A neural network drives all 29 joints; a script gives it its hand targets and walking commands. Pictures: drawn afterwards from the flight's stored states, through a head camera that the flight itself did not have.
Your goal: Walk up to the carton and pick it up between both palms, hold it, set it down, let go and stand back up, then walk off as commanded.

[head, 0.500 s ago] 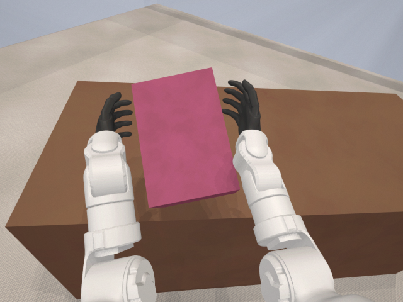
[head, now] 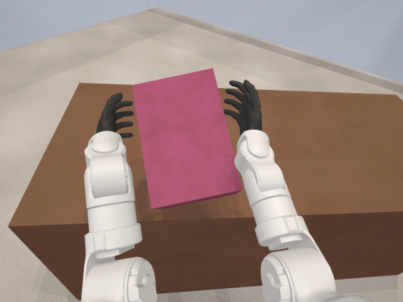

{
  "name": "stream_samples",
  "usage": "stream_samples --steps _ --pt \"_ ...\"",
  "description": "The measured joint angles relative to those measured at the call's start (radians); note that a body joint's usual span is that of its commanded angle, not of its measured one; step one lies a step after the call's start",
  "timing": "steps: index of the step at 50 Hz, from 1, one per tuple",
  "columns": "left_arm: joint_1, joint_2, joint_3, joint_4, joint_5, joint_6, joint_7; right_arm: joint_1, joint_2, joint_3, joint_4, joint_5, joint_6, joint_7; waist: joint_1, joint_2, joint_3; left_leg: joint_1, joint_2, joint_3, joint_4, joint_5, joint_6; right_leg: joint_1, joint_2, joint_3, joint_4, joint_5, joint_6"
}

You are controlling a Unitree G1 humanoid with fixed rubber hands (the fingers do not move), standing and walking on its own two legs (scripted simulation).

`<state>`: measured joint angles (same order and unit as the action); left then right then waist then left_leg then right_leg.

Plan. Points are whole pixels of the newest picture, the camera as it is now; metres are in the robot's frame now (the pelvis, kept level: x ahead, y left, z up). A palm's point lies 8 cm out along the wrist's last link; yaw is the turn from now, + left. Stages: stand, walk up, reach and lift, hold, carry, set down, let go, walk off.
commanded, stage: hold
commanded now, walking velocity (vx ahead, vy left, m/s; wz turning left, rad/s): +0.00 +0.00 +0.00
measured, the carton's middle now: (187, 143) +0.40 -0.01 +0.10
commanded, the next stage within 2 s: none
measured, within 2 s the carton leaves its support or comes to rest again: neither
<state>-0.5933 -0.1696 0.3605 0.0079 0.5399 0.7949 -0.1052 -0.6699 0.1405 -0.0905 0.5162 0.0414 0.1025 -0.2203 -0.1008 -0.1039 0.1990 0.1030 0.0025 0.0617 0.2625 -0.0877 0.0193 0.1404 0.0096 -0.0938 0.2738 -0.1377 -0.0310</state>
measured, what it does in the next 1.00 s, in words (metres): stands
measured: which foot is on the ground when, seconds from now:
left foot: down 0.00-1.00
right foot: down 0.00-1.00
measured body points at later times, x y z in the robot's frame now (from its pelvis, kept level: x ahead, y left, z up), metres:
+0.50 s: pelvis +0.01 +0.00 +0.00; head -0.03 +0.04 +0.45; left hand +0.38 +0.14 +0.17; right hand +0.38 -0.12 +0.20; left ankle +0.06 +0.11 -0.75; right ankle +0.04 -0.09 -0.75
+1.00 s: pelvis +0.00 -0.01 +0.00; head -0.03 +0.03 +0.45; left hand +0.37 +0.14 +0.17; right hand +0.37 -0.12 +0.19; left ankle +0.06 +0.11 -0.75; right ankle +0.04 -0.09 -0.75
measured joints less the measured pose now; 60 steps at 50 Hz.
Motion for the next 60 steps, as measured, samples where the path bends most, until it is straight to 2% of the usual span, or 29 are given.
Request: stream_samples --steps 7,13,18,23,30,37,42,47,60 --pt "-0.024 0.001 0.014 0.028 -0.010 -0.015 0.018 -0.030 0.006 -0.028 0.029 -0.017 -0.019 0.014 0.007 0.003 -0.003 -0.026 -0.002 0.000 -0.010 0.015 0.001 -0.032 -0.002 -0.001 0.004 0.007 0.000" --pt "-0.022 0.009 0.011 0.040 -0.027 -0.020 0.026 -0.027 0.014 -0.043 0.053 -0.026 -0.033 0.018 -0.007 0.000 -0.022 -0.033 -0.002 -0.008 -0.005 0.009 0.000 -0.030 -0.002 -0.009 -0.004 0.005 0.000" --pt "-0.032 0.003 0.014 0.065 -0.012 -0.023 0.025 -0.029 0.004 -0.043 0.054 -0.016 -0.018 0.017 0.005 0.002 -0.028 -0.020 -0.002 0.004 -0.009 0.001 0.002 -0.025 -0.002 0.003 0.000 -0.002 0.001" --pt "0.005 0.007 0.003 0.010 -0.018 -0.022 0.022 -0.014 0.002 0.007 0.016 0.014 -0.017 -0.005 -0.006 -0.005 -0.021 -0.009 0.001 0.001 0.001 -0.010 -0.001 -0.005 0.001 0.001 -0.008 -0.006 0.002" --pt "0.022 0.003 -0.002 -0.011 -0.005 0.000 0.002 0.005 0.008 0.008 0.018 0.015 -0.012 -0.008 -0.013 -0.011 -0.006 0.010 0.002 -0.004 0.011 -0.022 -0.004 0.022 0.002 -0.004 -0.012 -0.011 -0.001" --pt "0.035 -0.007 -0.027 -0.040 -0.013 -0.013 0.023 0.019 0.001 0.017 -0.028 0.026 -0.017 -0.016 -0.016 0.010 0.005 -0.004 0.003 -0.004 0.017 -0.018 -0.004 0.010 0.003 -0.005 -0.008 -0.007 0.001" --pt "0.007 -0.007 0.001 -0.009 0.004 -0.008 0.006 0.005 0.000 0.013 -0.014 0.014 -0.004 -0.012 -0.006 0.009 0.012 0.006 0.004 0.002 0.002 -0.008 -0.002 0.008 0.003 0.001 -0.005 -0.004 -0.001" --pt "0.000 -0.005 0.011 -0.006 -0.008 -0.007 0.008 0.008 0.010 0.000 -0.002 0.001 -0.019 -0.003 0.001 -0.002 0.005 -0.003 0.005 -0.003 -0.002 0.000 -0.007 -0.003 0.005 -0.004 -0.001 -0.003 -0.005" --pt "-0.014 0.006 0.006 0.033 -0.013 -0.021 0.009 -0.016 0.015 -0.031 0.029 -0.018 -0.026 -0.001 -0.005 -0.003 -0.005 -0.012 0.003 -0.010 0.001 0.001 -0.005 -0.005 0.003 -0.012 -0.006 0.000 -0.004"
